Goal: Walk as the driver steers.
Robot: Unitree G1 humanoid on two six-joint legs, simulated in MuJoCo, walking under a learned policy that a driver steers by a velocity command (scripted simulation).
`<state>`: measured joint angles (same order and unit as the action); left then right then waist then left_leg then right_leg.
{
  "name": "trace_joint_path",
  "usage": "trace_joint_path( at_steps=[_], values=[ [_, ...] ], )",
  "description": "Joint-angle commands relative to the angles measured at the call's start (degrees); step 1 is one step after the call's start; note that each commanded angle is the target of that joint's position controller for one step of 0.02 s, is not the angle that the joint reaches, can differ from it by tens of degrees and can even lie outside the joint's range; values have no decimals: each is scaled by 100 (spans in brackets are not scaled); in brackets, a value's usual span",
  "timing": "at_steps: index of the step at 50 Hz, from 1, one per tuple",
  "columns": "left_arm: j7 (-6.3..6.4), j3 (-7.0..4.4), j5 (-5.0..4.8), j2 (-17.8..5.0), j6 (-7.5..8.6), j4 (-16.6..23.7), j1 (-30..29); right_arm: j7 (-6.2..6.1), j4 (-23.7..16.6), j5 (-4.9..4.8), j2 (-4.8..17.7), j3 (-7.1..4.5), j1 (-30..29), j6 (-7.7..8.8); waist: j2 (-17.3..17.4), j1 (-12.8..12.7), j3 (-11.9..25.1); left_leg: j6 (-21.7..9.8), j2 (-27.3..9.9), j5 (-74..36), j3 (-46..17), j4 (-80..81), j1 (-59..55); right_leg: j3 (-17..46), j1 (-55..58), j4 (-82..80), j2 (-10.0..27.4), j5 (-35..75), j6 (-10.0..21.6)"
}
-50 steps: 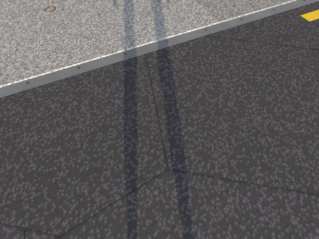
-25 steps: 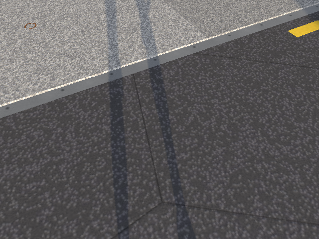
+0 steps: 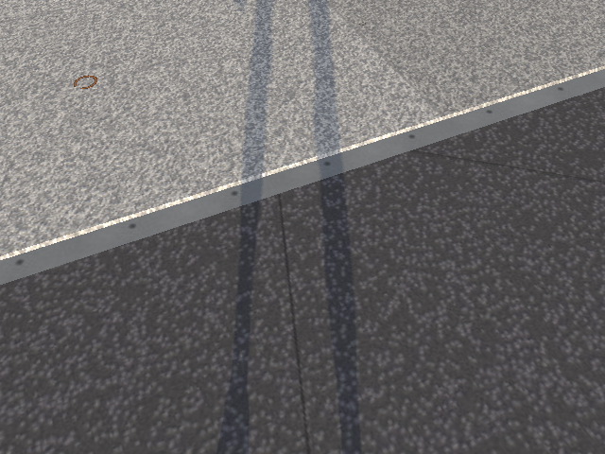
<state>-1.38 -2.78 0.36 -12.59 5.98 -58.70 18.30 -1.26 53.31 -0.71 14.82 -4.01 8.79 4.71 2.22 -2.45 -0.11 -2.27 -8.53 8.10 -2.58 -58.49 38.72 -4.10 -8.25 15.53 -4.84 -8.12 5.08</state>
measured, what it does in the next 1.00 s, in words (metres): walks ahead, turning right: left foot, then right foot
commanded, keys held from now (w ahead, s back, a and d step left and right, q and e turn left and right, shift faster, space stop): w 0.12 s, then w+e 0.54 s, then e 0.16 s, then q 0.18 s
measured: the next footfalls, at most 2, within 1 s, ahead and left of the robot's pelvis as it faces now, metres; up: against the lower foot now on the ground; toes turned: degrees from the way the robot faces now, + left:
left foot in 0.30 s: +0.36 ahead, +0.17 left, +0.00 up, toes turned -1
right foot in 0.82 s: +0.58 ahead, -0.14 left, +0.00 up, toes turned -23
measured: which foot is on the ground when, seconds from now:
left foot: up 0.00-0.28, down 0.30-0.82, up 0.84-1.00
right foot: down 0.00-0.32, up 0.34-0.80, down 0.82-1.00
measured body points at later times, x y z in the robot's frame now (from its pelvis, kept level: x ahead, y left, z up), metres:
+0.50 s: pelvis +0.29 +0.07 +0.00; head +0.31 +0.08 +0.45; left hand +0.40 +0.33 -0.14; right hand +0.32 -0.21 -0.13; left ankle +0.32 +0.17 -0.75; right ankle +0.27 -0.08 -0.66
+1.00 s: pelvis +0.50 -0.04 -0.02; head +0.54 -0.07 +0.43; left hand +0.72 +0.15 -0.13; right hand +0.49 -0.33 -0.15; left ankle +0.52 +0.13 -0.66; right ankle +0.55 -0.13 -0.75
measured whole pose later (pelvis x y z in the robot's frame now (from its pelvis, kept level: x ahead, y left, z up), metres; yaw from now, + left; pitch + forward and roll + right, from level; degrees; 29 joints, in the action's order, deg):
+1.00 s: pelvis +0.50 -0.04 -0.02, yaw -21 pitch +2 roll +0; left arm -1.5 -3.5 1.4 -13.4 3.0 -46.2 7.3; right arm -1.7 52.0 -1.0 16.5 -4.0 8.4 2.3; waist 2.1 0.5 -3.8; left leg 2.2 -5.6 26.2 -1.2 -67.0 30.0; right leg -4.1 -22.8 27.4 -3.5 -7.0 5.8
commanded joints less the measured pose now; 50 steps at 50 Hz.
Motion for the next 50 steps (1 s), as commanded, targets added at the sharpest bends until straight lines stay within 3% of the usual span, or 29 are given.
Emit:
trace_joint_path(
  at_steps=[1, 5, 8, 10, 12, 13, 14, 15, 16, 17, 18, 20, 22, 23, 26, 30, 33, 35, 37, 39, 40, 41, 42, 43, 44, 45, 46, 48, 50],
  values=[
    [130, -126, -19, -833, 64, 347, -147, 16, -265, 49, 269, -76, -51, 13, -446, 204, -274, 123, -113, -961, -73, 852, 332, 1207, -192, -1044, 1629, 503, 793],
    [174, -122, -89, -885, 24, 239, 305, 112, -478, 3, 143, -2, -859, 62, -471, -72, -373, 138, 152, -1599, 186, 2044, 122, 867, 148, -1008, 1525, 627, 628],
    [175, -132, -122, -882, -53, 100, 683, 209, -687, -29, 150, 44, -1404, 104, -444, -250, -534, 138, 274, -1332, 200, 2547, 228, 970, 681, -742, 1688, 722, 653],
    [201, -167, -143, -939, -123, 69, 766, 286, -821, -50, 199, 57, -1593, 171, -502, -228, -580, 93, 358, -979, 157, 2847, 166, 1121, 964, -453, 1841, 863, 641],
    [227, -220, -160, -1052, -173, 109, 648, 325, -818, -64, 377, 11, -1349, 239, -654, -2, -429, 13, 493, -611, 172, 3078, -437, 1287, 1027, -125, 1946, 1266, 550],
    [227, -240, -158, -1112, -193, 158, 509, 318, -738, -62, 526, -54, -971, 269, -756, 241, -206, -60, 649, -451, 289, 3154, -1083, 1280, 965, 248, 1893, 1977, 482],
    [217, -206, -140, -1023, -206, 218, 385, 283, -492, -52, 776, -190, -125, 290, -716, 663, 313, -210, 770, -447, 388, 3227, -2271, 1087, 734, 1137, 1589, 2687, 332],
    [200, -109, -72, -785, -192, 390, 263, 224, -258, 49, 1193, -321, 1041, 309, -436, 1120, 1233, -565, 11, -509, -328, 2920, -4133, 819, -309, 2746, 1217, 1948, 113],
    [164, 88, -96, -17, -81, 481, 991, 199, -107, 138, 1755, -458, 1705, 253, 1063, 883, 2247, -1395, -1544, 134, -2791, 3248, -6464, 404, -2622, 4982, 269, -875, -335],
    [146, 15, -248, -377, 27, 390, 928, 196, -102, 120, 1206, -307, 1733, 223, 1261, 963, 2589, -1518, -1711, 732, -3884, 3943, -6452, 1194, -3248, 5930, 312, -2423, -309],
    [162, -123, -363, -853, 55, 545, 403, 173, -210, 81, 826, -189, 1183, 224, 887, 905, 1593, -1185, -1513, 820, -2942, 4031, -5671, 1188, -3702, 6226, 639, -2097, -236],
    [230, -176, -274, -786, -20, 669, -121, 183, -309, 92, 415, -59, 359, 228, 242, 589, 580, -862, -1082, 312, -1556, 4444, -3928, 968, -3364, 5787, 1124, -1208, -203],
    [225, -218, -249, -522, -202, 657, 91, 201, -248, 155, 263, -25, 95, 248, 425, 257, 216, -723, -790, 48, -741, 4834, -3065, 998, -2793, 5395, 1330, -837, -169],
    [216, -210, -257, -378, -277, 679, 123, 192, -205, 152, 301, -46, 114, 257, 376, 197, 116, -753, -767, -169, -465, 4954, -2888, 966, -2754, 5313, 1359, -761, -172],
    [216, -253, -207, -386, -391, 906, -203, 114, -109, 177, 518, -121, 229, 275, 152, 142, -113, -826, -782, -763, 137, 5126, -2857, 1042, -3178, 4863, 1372, -152, -245],
    [86, -238, -162, -363, -352, 1160, -846, 13, -73, 170, 681, -164, 369, 224, 86, 264, -262, -694, -632, -1001, 860, 5193, -3071, 818, -3235, 3541, 1279, 946, -295],
    [-38, -172, -141, -293, -337, 1426, -1544, -37, -23, 106, 816, -203, 672, 163, -27, 521, -473, -647, -723, -995, 1170, 5176, -3438, 457, -3257, 2803, 1211, 1151, -250],
    [-118, -157, -113, -301, -334, 1615, -1844, -63, -23, 69, 886, -222, 706, 63, -23, 564, -613, -563, -757, -1894, 1405, 4807, -3731, 226, -3222, 2377, 1091, 961, -199],
    [-186, -211, -89, -429, -345, 1768, -1807, -97, -54, -1, 1039, -263, 684, -54, 170, 452, -414, -438, -813, -3318, 1538, 4207, -4003, -50, -2820, 2202, 835, 503, -95],
    [-218, -358, -112, -736, -342, 1709, -1111, -140, -154, -89, 1197, -311, 513, -151, 379, 44, 81, -265, -746, -4721, 1588, 3079, -4127, -307, -1887, 2041, 397, 68, 109],
    [-188, -510, -126, -1025, -324, 1516, -323, -140, -217, -121, 1201, -305, 378, -185, 264, -376, 483, -72, -536, -4515, 1656, 2024, -3905, -324, -853, 1497, 153, 563, 283],
    [-47, -685, -96, -1493, -344, 1407, 220, -118, -285, -20, 1078, -263, 528, -148, -285, -594, 876, 328, -212, -2793, 1689, 439, -2832, 401, 546, 1246, 518, 2187, 541],
    [79, -693, 0, -2018, -386, 1480, -4, -16, -414, 372, 217, -21, 1141, -46, -1842, 197, 1396, 642, 674, 3226, 1381, -1658, -659, 2434, 2365, 2009, 2039, 5423, 1289],
    [24, -559, 82, -1798, -348, 1750, 144, 85, -357, 97, 452, 27, 1456, 99, -1286, -34, 2934, 604, 918, 3532, 11, -2577, -321, 4095, 2871, 1293, 2953, 4583, 2137],
    [-10, -443, 91, -1347, -345, 1726, 58, 106, -364, -189, 742, -70, 819, 105, -560, -240, 2466, 497, 634, 2928, -161, -2561, -134, 3332, 2368, 1006, 2662, 4190, 1830],
    [-12, -349, -36, -1025, -323, 1632, -282, 80, -363, -200, 660, -46, 634, 66, -406, -76, 1648, 424, 363, 2397, -18, -2026, 102, 2559, 1582, 909, 2401, 3590, 1495],
    [-2, -251, -55, -760, -294, 1670, -659, 11, -251, -83, 656, -57, 514, -18, -180, 70, 1196, 422, 141, 2091, -50, -1623, -172, 2164, 726, 713, 2174, 3165, 1270],
    [-2, -177, 109, -598, -227, 1595, -1073, -70, -139, -20, 653, -108, 720, -273, -366, 442, 934, 402, 3, 1709, -157, -1075, -1230, 1566, -597, 315, 1965, 2935, 1110],
    [33, -168, 217, -621, -137, 1466, -1212, -115, -58, -22, 492, -94, 882, -374, -501, 592, 856, 442, 77, 1445, -157, -495, -1610, 1082, -985, 126, 1846, 3121, 1092]
  ],
)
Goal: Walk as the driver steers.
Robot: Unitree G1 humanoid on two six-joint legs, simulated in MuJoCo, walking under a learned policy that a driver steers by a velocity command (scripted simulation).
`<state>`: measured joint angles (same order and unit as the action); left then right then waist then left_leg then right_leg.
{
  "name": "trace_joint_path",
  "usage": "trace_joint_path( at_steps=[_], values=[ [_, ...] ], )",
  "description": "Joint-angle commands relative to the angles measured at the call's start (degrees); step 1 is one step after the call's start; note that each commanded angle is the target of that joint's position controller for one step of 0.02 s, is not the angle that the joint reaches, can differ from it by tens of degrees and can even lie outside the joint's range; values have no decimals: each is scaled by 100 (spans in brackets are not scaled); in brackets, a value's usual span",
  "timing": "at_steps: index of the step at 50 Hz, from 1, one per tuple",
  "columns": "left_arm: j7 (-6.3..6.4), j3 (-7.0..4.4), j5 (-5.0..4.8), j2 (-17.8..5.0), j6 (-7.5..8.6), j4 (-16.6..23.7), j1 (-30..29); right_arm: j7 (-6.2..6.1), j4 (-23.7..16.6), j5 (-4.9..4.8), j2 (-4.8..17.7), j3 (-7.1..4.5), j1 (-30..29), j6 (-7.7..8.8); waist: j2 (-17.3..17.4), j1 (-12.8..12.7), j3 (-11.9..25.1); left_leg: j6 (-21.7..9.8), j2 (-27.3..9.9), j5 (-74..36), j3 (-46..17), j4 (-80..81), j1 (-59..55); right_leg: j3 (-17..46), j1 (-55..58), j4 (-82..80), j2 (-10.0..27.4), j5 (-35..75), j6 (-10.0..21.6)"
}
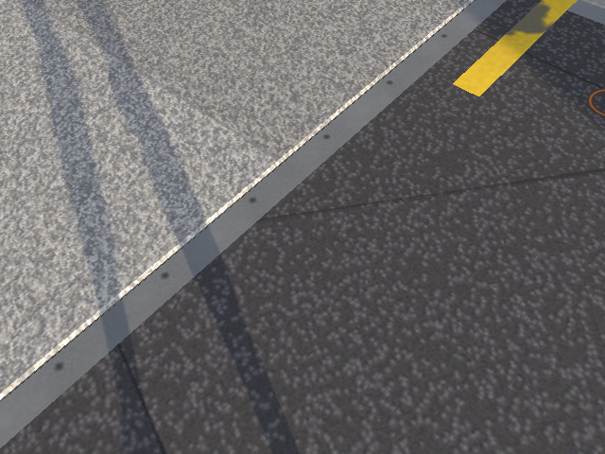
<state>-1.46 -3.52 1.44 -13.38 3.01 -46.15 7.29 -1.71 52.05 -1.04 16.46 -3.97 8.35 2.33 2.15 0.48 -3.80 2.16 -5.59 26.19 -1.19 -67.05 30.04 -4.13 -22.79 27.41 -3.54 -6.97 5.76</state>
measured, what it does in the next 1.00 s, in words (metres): steps on the spot, turning left: left foot, then right foot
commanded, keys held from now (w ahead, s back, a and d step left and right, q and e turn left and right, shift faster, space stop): q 1.00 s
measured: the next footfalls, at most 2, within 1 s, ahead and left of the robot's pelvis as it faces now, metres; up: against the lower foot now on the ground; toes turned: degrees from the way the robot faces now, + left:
left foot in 0.40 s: +0.07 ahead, +0.16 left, +0.00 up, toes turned +15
right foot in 0.90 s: +0.19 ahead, -0.03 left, +0.00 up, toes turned +34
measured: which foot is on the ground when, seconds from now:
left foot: up 0.00-0.38, down 0.40-0.90, up 0.92-1.00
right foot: down 0.00-0.40, up 0.42-0.88, down 0.90-1.00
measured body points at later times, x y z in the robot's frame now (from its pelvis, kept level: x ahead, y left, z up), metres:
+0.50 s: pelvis +0.05 +0.06 +0.01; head +0.09 +0.10 +0.45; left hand +0.13 +0.38 -0.12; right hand +0.24 -0.19 -0.10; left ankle +0.03 +0.15 -0.73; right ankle +0.06 -0.07 -0.67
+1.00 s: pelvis +0.09 +0.04 +0.01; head +0.13 +0.05 +0.46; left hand +0.06 +0.36 -0.09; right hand +0.38 -0.12 -0.10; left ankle +0.00 +0.13 -0.66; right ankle +0.16 -0.05 -0.73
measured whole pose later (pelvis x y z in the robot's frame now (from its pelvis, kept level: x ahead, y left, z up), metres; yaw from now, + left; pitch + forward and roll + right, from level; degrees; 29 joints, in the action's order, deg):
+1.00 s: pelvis +0.09 +0.04 +0.01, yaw +33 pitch +2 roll +0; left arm 1.4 -4.7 1.0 -15.7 1.0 -46.4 7.1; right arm -1.7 39.9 -1.0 19.7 -5.3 8.1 -2.0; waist 3.1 0.2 -1.8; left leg 1.9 5.8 29.5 -7.7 -59.8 27.9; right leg 1.0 -15.9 27.0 -0.6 -13.6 0.7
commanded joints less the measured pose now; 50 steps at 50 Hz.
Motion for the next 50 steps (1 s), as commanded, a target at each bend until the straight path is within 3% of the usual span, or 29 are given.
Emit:
trace_joint_path(
  at_steps=[1, 5, 9, 14, 17, 19, 20, 21, 22, 23, 24, 25, 26, 28, 32, 36, 39, 41, 43, 44, 45, 46, 47, 48, 49, 50],
  values=[
    [82, -99, 119, -574, 180, 162, -154, -89, 64, 27, 302, -95, 878, -153, -544, 312, 1197, 21, -186, -510, -322, 707, -750, 905, 473, -1105, 1690, 3002, 991],
    [293, -190, 24, -882, 50, 78, -164, -72, -141, 29, 428, -115, 379, -234, -673, 103, 1054, 84, -137, -970, -190, 1400, -373, 733, 902, -1365, 1813, 1653, 912],
    [427, -209, -40, -866, -121, 8, -8, -46, -382, 9, 448, -163, 14, -337, -677, -99, 717, 107, -157, -723, -123, 1509, 203, 847, 1361, -1546, 2063, 278, 924],
    [484, -265, -66, -972, -273, 19, -42, 52, -575, -2, 311, -154, -107, -336, -758, -140, 767, 72, 38, -351, 245, 2088, -30, 534, 1774, -1152, 2190, 1070, 832],
    [490, -315, -167, -1104, -359, 48, -166, 183, -605, -26, 290, -157, 80, -317, -903, 27, 944, -109, 266, -673, 549, 2976, -621, 286, 1944, -635, 2208, 1858, 618],
    [482, -325, -283, -1051, -408, -41, -42, 243, -530, 18, 419, -211, 416, -311, -792, 224, 974, -431, 453, -1935, 570, 4268, -1510, -56, 1619, 24, 1945, 1335, 91],
    [442, -288, -185, -842, -403, -39, 101, 183, -547, 57, 908, -351, 554, -312, 109, 133, 996, -775, -161, -3438, -449, 4613, -2302, -500, 748, 1093, 1483, 274, -402],
    [383, -187, 69, -511, -349, 293, -281, 95, -633, 126, 1580, -484, 679, -324, 1685, 33, 917, -1728, -1523, -6058, -2362, 4416, -3241, -685, -1203, 2658, 534, -2827, -934],
    [366, -217, 12, -663, -288, 431, -723, 146, -707, 292, 1397, -420, 925, -227, 1038, 407, 1402, -2387, -1773, -5979, -2645, 4473, -3295, 328, -1639, 3675, 283, -3377, -940],
    [349, -266, -155, -816, -280, 403, -757, 169, -774, 292, 1306, -405, 668, -130, 637, 275, 1288, -2194, -1456, -5532, -2189, 4525, -3235, 616, -1843, 4023, 390, -2935, -863],
    [378, -297, -202, -870, -291, 296, -615, 132, -863, 163, 1188, -399, 293, -83, 433, 88, 1117, -1839, -1116, -5092, -1793, 4486, -3121, 707, -1966, 3980, 484, -2403, -829],
    [425, -326, -158, -942, -314, 202, -538, 91, -939, 38, 969, -337, 60, -95, 329, 8, 1037, -1620, -969, -4826, -1623, 4512, -2960, 755, -1950, 3847, 554, -2095, -845],
    [454, -345, -124, -970, -328, 198, -499, 53, -986, -7, 884, -301, -50, -125, 377, -76, 1010, -1558, -866, -4766, -1516, 4550, -2695, 771, -1712, 3796, 545, -1836, -874],
    [456, -333, -130, -872, -313, 195, -416, 5, -1022, 38, 889, -294, 51, -164, 399, -102, 1091, -1572, -733, -4745, -1464, 4587, -2611, 745, -1491, 3672, 414, -1470, -915],
    [460, -277, -157, -737, -274, 253, -587, -59, -1067, 19, 1019, -333, 185, -216, 487, 11, 1018, -1502, -608, -4196, -1625, 4565, -2700, 829, -1383, 2571, 334, -1175, -1015],
    [397, -268, -173, -780, -241, 282, -664, -55, -1192, 38, 1114, -358, 50, -285, 643, 62, 896, -1500, -498, -3467, -1930, 4567, -2241, 871, -816, 1820, 231, -1113, -1073],
    [336, -277, -196, -843, -170, 298, -601, -27, -1289, 45, 1109, -347, -60, -329, 733, 60, 895, -1493, -439, -3526, -2266, 4419, -2140, 907, -442, 1363, 132, -1270, -1025],
    [282, -285, -216, -884, -104, 296, -465, -28, -1372, 27, 1096, -333, -157, -362, 805, 7, 946, -1436, -385, -3742, -2516, 4261, -2195, 908, -148, 892, 82, -1278, -957],
    [222, -310, -223, -914, -36, 209, -92, -64, -1486, -37, 1047, -297, -363, -414, 791, -252, 971, -1178, -138, -3512, -2587, 4009, -2065, 810, 574, -301, 83, -495, -831],
    [212, -360, -193, -1063, -23, 149, 106, -91, -1541, -34, 932, -259, -333, -431, 627, -292, 1023, -932, 94, -2848, -2473, 3762, -1718, 952, 1222, -755, 402, 219, -700],
    [253, -438, -82, -1460, -53, 182, 233, -85, -1578, 51, 597, -166, -50, -424, -472, -117, 1275, -612, 646, -1180, -1801, 2643, -956, 1975, 2069, -789, 1598, 1271, -271],
    [258, -457, 84, -1706, -111, 174, 178, -60, -1716, 21, 579, -183, 259, -366, -1847, 168, 1097, -299, 1503, 1360, -986, 1602, 307, 3339, 2283, -811, 2623, 2701, 808],
    [264, -397, 72, -1439, -101, 293, 79, -22, -1652, 71, 1112, -317, 311, -307, -1547, 78, 1102, -76, 993, 1335, -893, 309, 553, 3483, 2048, -864, 3015, 2564, 1293],
    [298, -308, 31, -1113, -105, 412, -185, 0, -1536, -5, 1348, -423, 294, -327, -1105, 104, 944, 0, 827, 843, -827, -128, 510, 2758, 1818, -823, 2583, 2136, 1058],
    [324, -269, -32, -982, -135, 462, -419, -14, -1434, -15, 1244, -434, 342, -397, -906, 178, 776, 95, 742, 452, -719, -266, 507, 2164, 1659, -796, 2137, 1605, 729],
    [353, -237, -107, -918, -159, 488, -488, -21, -1438, 3, 1121, -409, 307, -459, -917, 119, 652, 185, 708, 140, -646, -405, 607, 1846, 1594, -825, 1951, 1418, 606]
  ],
)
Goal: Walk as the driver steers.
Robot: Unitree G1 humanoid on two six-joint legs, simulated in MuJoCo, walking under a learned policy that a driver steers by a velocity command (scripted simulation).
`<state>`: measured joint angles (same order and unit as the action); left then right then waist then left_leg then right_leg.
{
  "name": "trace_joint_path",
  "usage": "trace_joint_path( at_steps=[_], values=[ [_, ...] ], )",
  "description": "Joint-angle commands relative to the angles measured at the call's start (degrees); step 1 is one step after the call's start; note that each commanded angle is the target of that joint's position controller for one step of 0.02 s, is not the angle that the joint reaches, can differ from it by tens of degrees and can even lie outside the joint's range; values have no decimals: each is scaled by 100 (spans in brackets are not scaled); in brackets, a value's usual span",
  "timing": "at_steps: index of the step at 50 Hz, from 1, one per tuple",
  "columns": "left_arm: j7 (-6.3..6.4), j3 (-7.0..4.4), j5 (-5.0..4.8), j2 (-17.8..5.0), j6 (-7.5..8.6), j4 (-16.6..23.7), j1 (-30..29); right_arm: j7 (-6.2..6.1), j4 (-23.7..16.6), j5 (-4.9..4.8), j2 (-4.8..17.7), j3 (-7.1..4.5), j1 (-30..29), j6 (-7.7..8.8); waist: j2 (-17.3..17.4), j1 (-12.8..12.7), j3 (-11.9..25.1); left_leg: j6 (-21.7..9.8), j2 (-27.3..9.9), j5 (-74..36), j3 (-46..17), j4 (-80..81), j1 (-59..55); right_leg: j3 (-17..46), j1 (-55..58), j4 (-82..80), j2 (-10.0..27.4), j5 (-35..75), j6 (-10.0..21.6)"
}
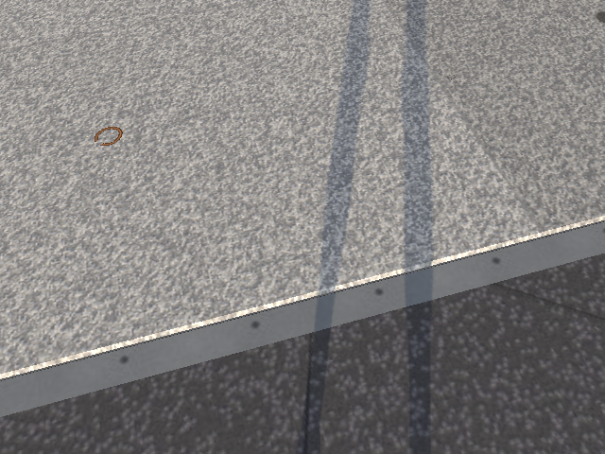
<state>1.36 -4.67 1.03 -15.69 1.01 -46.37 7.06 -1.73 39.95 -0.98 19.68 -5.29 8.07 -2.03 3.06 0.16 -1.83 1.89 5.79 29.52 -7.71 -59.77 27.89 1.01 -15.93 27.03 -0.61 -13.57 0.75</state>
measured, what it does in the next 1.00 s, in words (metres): walks ahead: left foot, then right foot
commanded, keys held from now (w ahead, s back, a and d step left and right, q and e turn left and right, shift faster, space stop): q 0.12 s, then no key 0.26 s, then w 0.62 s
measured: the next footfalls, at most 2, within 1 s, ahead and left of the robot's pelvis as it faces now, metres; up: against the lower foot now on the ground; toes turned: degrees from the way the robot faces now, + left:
left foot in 0.30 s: +0.03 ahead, +0.16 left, +0.00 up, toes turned +9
right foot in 0.78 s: +0.17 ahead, -0.07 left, +0.00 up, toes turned +8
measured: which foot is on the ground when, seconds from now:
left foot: up 0.00-0.28, down 0.30-0.80, up 0.82-1.00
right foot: down 0.00-0.30, up 0.32-0.76, down 0.78-1.00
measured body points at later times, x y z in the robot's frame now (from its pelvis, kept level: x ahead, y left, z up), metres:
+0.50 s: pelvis +0.01 +0.05 +0.01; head +0.02 +0.08 +0.45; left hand +0.06 +0.36 -0.12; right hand +0.19 -0.18 -0.08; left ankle -0.01 +0.15 -0.74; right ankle +0.01 -0.10 -0.67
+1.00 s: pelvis +0.16 +0.02 +0.01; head +0.18 +0.00 +0.46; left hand +0.15 +0.29 -0.11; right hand +0.34 -0.23 -0.10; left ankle +0.18 +0.19 -0.66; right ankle +0.13 -0.07 -0.74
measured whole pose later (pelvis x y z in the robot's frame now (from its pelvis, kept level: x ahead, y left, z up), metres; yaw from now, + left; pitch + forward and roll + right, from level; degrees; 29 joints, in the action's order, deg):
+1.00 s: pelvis +0.16 +0.02 +0.01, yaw +10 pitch +2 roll +1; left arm -1.3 -1.8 0.0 -14.6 5.2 -49.6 20.2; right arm 0.6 40.9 -0.6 17.6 -3.8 13.6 3.7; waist 2.8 -2.4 0.6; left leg -0.9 -4.7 11.0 -1.2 -58.6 34.8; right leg -2.2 -7.1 18.6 -1.7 -13.6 3.4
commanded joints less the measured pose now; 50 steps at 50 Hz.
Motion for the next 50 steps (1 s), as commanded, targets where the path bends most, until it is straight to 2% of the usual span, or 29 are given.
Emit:
trace_joint_path(
  at_steps=[1, 2, 4, 7, 10, 12, 13, 14, 15, 16, 17, 18, 19, 20, 21, 23, 25, 28, 35, 37, 38, 39, 40, 41, 42, 43, 45, 46, 50],
  values=[
    [106, -106, -73, -720, 8, 496, -423, 12, -280, -22, 609, -223, 287, -56, -1048, 106, 368, 276, -448, -401, 146, -1128, 804, 1037, 809, -842, 1527, 2140, 1092],
    [139, -112, -51, -762, -23, 471, -311, 33, -375, -48, 485, -179, 185, -62, -1105, 36, 330, 309, -479, -564, 318, -899, 794, 795, 820, -908, 1425, 2127, 1096],
    [192, -145, -23, -865, -72, 428, -33, 53, -584, -65, 339, -110, -97, -48, -1223, -167, 404, 366, -597, -680, 481, -282, 896, 646, 1215, -944, 1513, 2189, 1189],
    [169, -211, -51, -1070, -109, 449, 29, 117, -758, -2, 219, -27, -208, -34, -1275, -265, 606, 337, -789, -631, 645, 664, 346, 427, 1275, -890, 1666, 2274, 1237],
    [57, -240, -126, -1212, -122, 460, -11, 167, -767, 13, 266, -22, -56, -40, -1364, -225, 624, 188, -681, -639, 922, 1500, -419, 297, 980, -813, 1712, 2326, 1216],
    [0, -223, -223, -1239, -115, 426, -49, 194, -716, 23, 283, -42, 132, -58, -1332, -104, 583, 14, -595, -1043, 1005, 2359, -856, 295, 917, -592, 1724, 2105, 1095],
    [-15, -195, -279, -1196, -119, 408, -128, 209, -615, 36, 253, -49, 367, -58, -1278, 49, 584, -128, -503, -1612, 1106, 3118, -1330, 207, 758, -360, 1649, 1945, 940],
    [-38, -126, -290, -1012, -107, 299, 64, 197, -537, 52, 322, -78, 534, -57, -1089, 105, 595, -287, -455, -2178, 1042, 3781, -1957, 57, 438, -52, 1494, 1596, 649],
    [-90, -12, -120, -674, -70, 225, 358, 137, -556, 56, 608, -141, 656, -55, -226, 11, 846, -483, -1136, -3589, 133, 3929, -2876, -375, -211, 766, 1117, 495, 125],
    [-167, 155, 179, -283, -28, 381, 404, 51, -779, 147, 993, -144, 515, -55, 1389, -201, 961, -1215, -2579, -5828, -1414, 3659, -3345, -687, -1392, 2182, 526, -2373, -411],
    [-77, 11, -17, -703, -52, 478, 1, 134, -730, 310, 746, -68, 644, 70, 1013, 218, 1149, -2064, -2885, -5057, -1633, 3893, -2486, -73, -1372, 2903, 473, -2581, -482],
    [-27, -70, -165, -950, -104, 446, -104, 186, -667, 311, 650, -37, 424, 175, 685, 131, 744, -1934, -2485, -4310, -1232, 4041, -2195, 22, -1414, 3270, 525, -2282, -475],
    [5, -98, -168, -941, -151, 363, -27, 189, -605, 251, 564, -20, 166, 237, 621, 27, 555, -1632, -2157, -3734, -900, 4092, -2065, 78, -1488, 3294, 550, -1915, -451],
    [23, -120, -126, -962, -186, 223, 121, 170, -538, 163, 554, -21, 210, 259, 581, 45, 570, -1464, -1989, -2778, -790, 4253, -2131, 19, -1576, 3361, 546, -1608, -453],
    [1, -131, -110, -962, -183, 198, 196, 145, -441, 97, 583, -26, 314, 267, 584, 62, 490, -1429, -1913, -1869, -812, 4478, -2069, -34, -1634, 3425, 522, -1208, -455],
    [-62, -120, -188, -871, -97, 205, 121, 97, -327, 88, 460, 13, 493, 310, 674, 121, 281, -1403, -1855, -251, -1013, 4937, -2147, -57, -1916, 3267, 522, -638, -364],
    [-91, -105, -214, -829, 27, 256, -87, 58, -292, 114, 411, 22, 532, 389, 611, 164, 89, -1409, -1911, -143, -1102, 5139, -2342, 9, -2136, 2740, 556, -386, -260],
    [-152, -35, -176, -656, 198, 269, -244, 51, -227, 78, 507, -30, 588, 500, 419, 210, 111, -1414, -1938, -583, -922, 5185, -2484, -2, -1944, 1801, 548, -153, -175],
    [-306, 62, -246, -652, 350, 314, -302, 187, -46, -37, 692, -106, 787, 527, 368, 247, -32, -1469, -2012, -395, -782, 5055, -1878, -241, -1018, 679, 394, -132, 31],
    [-330, 66, -243, -648, 401, 202, 24, 206, -21, -65, 644, -84, 714, 491, 248, 1, 32, -1339, -1901, -395, -622, 4742, -1524, -384, -262, 255, 277, 193, 148],
    [-319, 38, -241, -687, 408, 56, 390, 213, -4, -42, 534, -42, 724, 477, 192, -172, 123, -1239, -1760, -444, -498, 4444, -1250, -445, 315, 156, 178, 177, 182],
    [-277, -20, -266, -810, 415, -112, 944, 217, 0, 10, 321, 36, 707, 481, 97, -415, 276, -1068, -1548, -613, -273, 3885, -819, -272, 1083, 81, 262, 60, 279],
    [-215, -120, -223, -1226, 439, -212, 1635, 230, -127, 95, -86, 174, 538, 518, -817, -674, 524, -670, -940, -787, 410, 2050, -98, 1104, 1887, -529, 1258, -472, 640],
    [-257, -266, -150, -1888, 448, -232, 1967, 184, -473, 40, -124, 177, 555, 644, -2161, -635, 689, -378, -288, 263, 766, 258, 1533, 3558, 2633, -1419, 2339, -1919, 1511],
    [-281, -137, -146, -1416, 494, -136, 1729, 165, -412, -64, 395, 52, 529, 721, -1417, -614, 468, -408, -612, 261, 231, -603, 2052, 3841, 2451, -1597, 2398, -2675, 1631],
    [-282, -39, -153, -1099, 512, -42, 1431, 195, -403, -120, 527, 9, 482, 746, -1242, -473, 132, -498, -848, -324, 209, -792, 2323, 3288, 2239, -1593, 2182, -2603, 1427],
    [-293, 50, -107, -855, 504, 80, 1008, 201, -334, 4, 395, 20, 396, 740, -884, -287, -90, -479, -1154, -1195, 305, -501, 2156, 2350, 1731, -1689, 1759, -1412, 1196],
    [-281, 85, -79, -789, 497, 110, 924, 218, -323, 34, 327, 17, 392, 718, -892, -203, -114, -436, -1258, -1493, 324, -307, 1870, 1936, 1458, -1784, 1577, -833, 1106],
    [-209, 73, -115, -856, 501, 38, 1108, 219, -409, 67, 95, 71, 181, 646, -728, -196, -68, -140, -1234, -2359, 584, 467, 1719, 953, 1343, -1939, 1276, 1205, 1103]
  ],
)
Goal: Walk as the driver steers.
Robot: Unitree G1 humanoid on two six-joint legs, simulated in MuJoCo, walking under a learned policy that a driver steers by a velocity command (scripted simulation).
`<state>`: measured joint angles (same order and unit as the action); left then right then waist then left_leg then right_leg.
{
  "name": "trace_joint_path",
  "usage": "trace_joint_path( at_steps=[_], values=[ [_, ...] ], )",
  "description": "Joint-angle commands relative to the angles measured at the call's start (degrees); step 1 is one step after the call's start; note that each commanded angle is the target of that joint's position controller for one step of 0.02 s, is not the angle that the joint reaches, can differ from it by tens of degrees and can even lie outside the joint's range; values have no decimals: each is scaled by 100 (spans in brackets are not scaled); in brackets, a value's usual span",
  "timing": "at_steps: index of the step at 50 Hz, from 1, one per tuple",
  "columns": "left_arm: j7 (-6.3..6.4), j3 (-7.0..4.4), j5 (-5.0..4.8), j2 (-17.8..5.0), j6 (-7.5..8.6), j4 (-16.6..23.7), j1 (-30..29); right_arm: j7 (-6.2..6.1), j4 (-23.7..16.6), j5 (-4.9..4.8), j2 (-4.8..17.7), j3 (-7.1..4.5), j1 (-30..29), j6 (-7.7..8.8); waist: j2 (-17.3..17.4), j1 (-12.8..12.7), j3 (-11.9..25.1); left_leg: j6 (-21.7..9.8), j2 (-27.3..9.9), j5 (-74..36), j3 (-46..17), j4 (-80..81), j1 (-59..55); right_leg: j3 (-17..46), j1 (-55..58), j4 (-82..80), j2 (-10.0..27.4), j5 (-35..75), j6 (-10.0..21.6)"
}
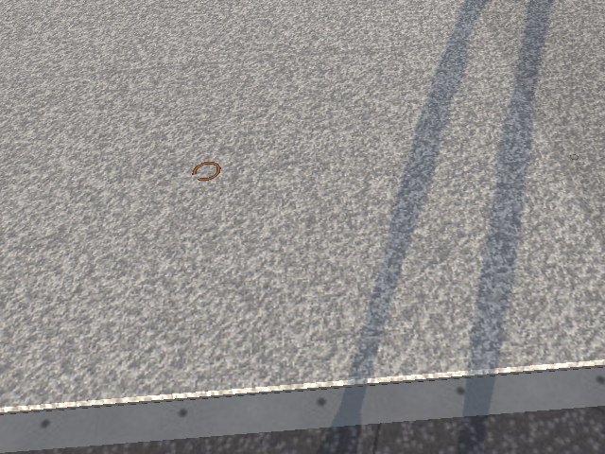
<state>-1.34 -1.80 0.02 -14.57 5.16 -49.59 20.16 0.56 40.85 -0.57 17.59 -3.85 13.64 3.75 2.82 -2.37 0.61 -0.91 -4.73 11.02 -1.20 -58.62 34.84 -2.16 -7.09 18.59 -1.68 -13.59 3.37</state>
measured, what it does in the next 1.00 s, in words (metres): walks ahead: left foot, then right foot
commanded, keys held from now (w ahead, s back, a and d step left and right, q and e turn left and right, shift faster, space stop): w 0.58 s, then w+e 0.42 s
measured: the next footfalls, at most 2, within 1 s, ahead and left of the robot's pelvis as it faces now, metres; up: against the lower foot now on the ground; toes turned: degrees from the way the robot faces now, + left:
left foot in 0.30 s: +0.35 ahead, +0.14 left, +0.00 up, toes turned +2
right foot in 0.84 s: +0.64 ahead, -0.11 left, +0.00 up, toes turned -7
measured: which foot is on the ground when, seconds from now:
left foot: up 0.00-0.28, down 0.30-0.84, up 0.86-1.00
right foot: down 0.00-0.30, up 0.32-0.82, down 0.84-1.00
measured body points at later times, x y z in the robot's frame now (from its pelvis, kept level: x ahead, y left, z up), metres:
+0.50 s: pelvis +0.28 +0.05 -0.01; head +0.31 +0.06 +0.44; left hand +0.40 +0.33 -0.12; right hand +0.38 -0.22 -0.12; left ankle +0.31 +0.14 -0.75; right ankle +0.28 -0.10 -0.67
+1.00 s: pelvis +0.56 -0.03 -0.01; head +0.60 -0.05 +0.44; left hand +0.72 +0.22 -0.11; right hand +0.65 -0.32 -0.12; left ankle +0.54 +0.13 -0.66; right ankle +0.60 -0.11 -0.75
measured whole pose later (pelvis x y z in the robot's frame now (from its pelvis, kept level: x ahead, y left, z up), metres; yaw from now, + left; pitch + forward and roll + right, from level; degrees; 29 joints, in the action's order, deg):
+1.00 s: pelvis +0.56 -0.03 -0.01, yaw -11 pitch +2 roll +0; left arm -1.8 -3.3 -0.3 -16.6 3.4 -40.9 15.0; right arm 0.3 43.0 0.3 17.4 -2.4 11.6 6.2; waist 1.3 -0.9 -2.7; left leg 0.1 -3.0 20.0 -2.5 -64.6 27.5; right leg 1.4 -18.4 25.4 -5.4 -8.7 5.4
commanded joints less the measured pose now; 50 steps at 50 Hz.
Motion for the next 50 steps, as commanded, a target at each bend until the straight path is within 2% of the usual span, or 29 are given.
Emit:
trace_joint_path(
  at_steps=[1, 4, 9, 12, 13, 14, 15, 16, 17, 18, 19, 20, 21, 23, 26, 31, 36, 38, 39, 40, 41, 42, 43, 44, 45, 46, 47, 48, 50],
  values=[
    [87, -217, -25, -985, 67, 334, -154, -7, -559, 26, 226, -41, -526, 75, -663, 25, -322, 184, -161, -726, -22, 718, 960, 1061, 446, -1088, 1316, 1568, 803],
    [142, -214, -57, -1027, 16, 258, 81, 65, -727, -13, 23, 50, -1094, 125, -708, -174, -420, 198, -9, -1459, 179, 1850, 524, 624, 327, -1141, 1147, 1794, 688],
    [164, -248, -117, -1121, -107, 74, 509, 254, -985, -79, 35, 78, -1805, 205, -688, -319, -694, -9, 177, -1492, 220, 2775, 445, 653, 932, -951, 1512, 1942, 702],
    [204, -318, -125, -1276, -180, 63, 432, 297, -966, -56, 289, -15, -1526, 222, -863, 24, -389, -303, 416, -873, 320, 2961, -165, 606, 1417, -295, 1648, 3687, 559],
    [219, -346, -112, -1352, -211, 75, 375, 263, -852, -41, 460, -99, -1054, 206, -967, 312, -22, -443, 598, -693, 453, 2953, -841, 527, 1474, 310, 1587, 4755, 501],
    [235, -323, -92, -1311, -251, 109, 269, 202, -598, -40, 686, -221, -156, 184, -899, 806, 553, -639, 691, -926, 556, 3110, -2111, 314, 1167, 1377, 1353, 5236, 352],
    [251, -229, 18, -1103, -235, 246, 286, 116, -374, 22, 996, -312, 892, 139, -522, 1188, 1404, -959, -185, -1085, -370, 2717, -4120, 255, -158, 3007, 1129, 3722, 197],
    [173, 20, 19, -236, -112, 365, 1152, 141, -258, 79, 1470, -391, 1131, 148, 1142, 640, 2334, -1958, -1698, 281, -3366, 3153, -6188, 364, -2519, 5235, -57, -866, -176],
    [121, -96, -120, -820, 32, 283, 710, 126, -260, 29, 860, -251, 1186, 134, 899, 954, 2419, -1879, -1742, 901, -4223, 3933, -6071, 1115, -3162, 5889, -20, -1835, -138],
    [87, -194, -283, -1113, 104, 539, 63, 97, -252, 14, 696, -172, 753, 126, 629, 902, 1300, -1609, -1538, 715, -3266, 4082, -5255, 963, -3595, 6006, 285, -1495, -102],
    [101, -160, -258, -1045, 147, 647, -285, 90, -269, 16, 604, -133, 376, 122, 57, 703, 744, -1465, -1319, 121, -2558, 4214, -4320, 782, -3462, 5709, 582, -982, -84],
    [115, -176, -151, -978, 136, 671, -440, 114, -267, 60, 488, -102, 95, 137, -177, 499, 330, -1403, -1091, -471, -2063, 4388, -3533, 697, -3267, 5339, 761, -673, -125],
    [114, -201, -115, -943, 73, 637, -285, 123, -275, 119, 367, -65, -69, 176, -24, 268, 261, -1368, -922, -779, -1727, 4565, -3059, 749, -2894, 5129, 929, -450, -148],
    [129, -163, -102, -727, -65, 561, -39, 138, -196, 69, 359, -78, -163, 252, 99, 75, 190, -1451, -804, -950, -1363, 4900, -2573, 696, -2580, 4809, 1016, -326, -261],
    [167, -127, -21, -617, -158, 745, -501, 92, 4, 42, 545, -127, -49, 309, 27, 90, -170, -1488, -749, -1151, -895, 5195, -2226, 604, -2906, 4062, 1109, 197, -465],
    [63, -49, -53, -458, -58, 963, -1455, 2, 191, 22, 751, -157, 246, 230, -24, 460, -341, -1152, -475, -1123, -118, 5246, -2458, 327, -2780, 2134, 887, 1881, -463],
    [-97, -67, -144, -554, -54, 1297, -2116, -18, 500, -12, 873, -208, 660, 123, -26, 711, -480, -992, -951, -1101, 74, 4981, -3557, 385, -3101, 1477, 710, 1612, -182],
    [-163, -96, -122, -617, -60, 1398, -2123, -56, 545, -32, 920, -238, 627, 45, 25, 635, -443, -863, -1092, -1672, 172, 4656, -3985, 306, -3111, 1374, 601, 1059, -7],
    [-181, -135, -106, -687, -66, 1403, -1956, -80, 529, -33, 970, -252, 536, 7, 99, 510, -312, -774, -1086, -2496, 278, 4330, -4089, 170, -2820, 1340, 467, 786, 93],
    [-179, -217, -91, -816, -79, 1333, -1537, -110, 495, -26, 1022, -263, 420, -38, 160, 264, -3, -659, -999, -3547, 445, 3721, -4104, -37, -2190, 1289, 251, 654, 208],
    [-151, -373, -91, -1048, -93, 1118, -717, -154, 445, -3, 961, -235, 358, -95, 58, -143, 484, -479, -750, -4193, 743, 2611, -3825, -208, -1061, 1130, -27, 794, 362],
    [-83, -557, -104, -1514, -131, 944, 250, -219, 284, 113, 768, -133, 450, -91, -483, -482, 1143, -229, -486, -3017, 933, 885, -2604, 843, 644, 1236, 598, 1088, 691],
    [-84, -659, -132, -2083, -123, 946, 372, -125, 31, 220, 41, 112, 1060, 68, -1973, 22, 1693, 193, 734, 1483, 606, -1136, 37, 4022, 2660, 638, 1916, -6, 1811],
    [-94, -513, -158, -1498, -108, 1019, 530, -39, 99, 62, 505, 45, 678, 265, -1403, -342, 2072, 128, 683, 2144, -448, -1802, 803, 4890, 3057, -48, 2055, -734, 1848],
    [-75, -446, -98, -1279, -86, 1044, 289, 20, -71, -132, 760, -18, 162, 383, -1131, -391, 1273, 17, 412, 1681, -479, -1839, 1212, 4070, 2525, -114, 1897, -385, 1586],
    [-54, -427, -80, -1197, -80, 1117, -23, 1, -143, -96, 699, 17, -103, 446, -576, -244, 844, -32, 171, 1227, -417, -1502, 1094, 3423, 1780, -99, 1665, 189, 1433],
    [-43, -382, -64, -1053, -94, 1191, -334, -37, -161, 42, 704, -8, -251, 457, -312, -55, 485, 3, 9, 955, -381, -1000, 812, 2938, 1017, -176, 1476, 858, 1335],
    [-22, -339, -1, -949, -94, 1280, -512, -49, -185, 99, 725, -43, -205, 409, -449, 143, 404, 38, -105, 770, -420, -731, 408, 2671, 517, -297, 1336, 1346, 1308],
    [15, -353, -25, -952, -94, 1345, -596, -53, -210, 138, 611, -40, -85, 292, -561, 302, 325, 188, -111, 667, -362, -325, 130, 2427, 47, -491, 1203, 1768, 1379]
  ],
)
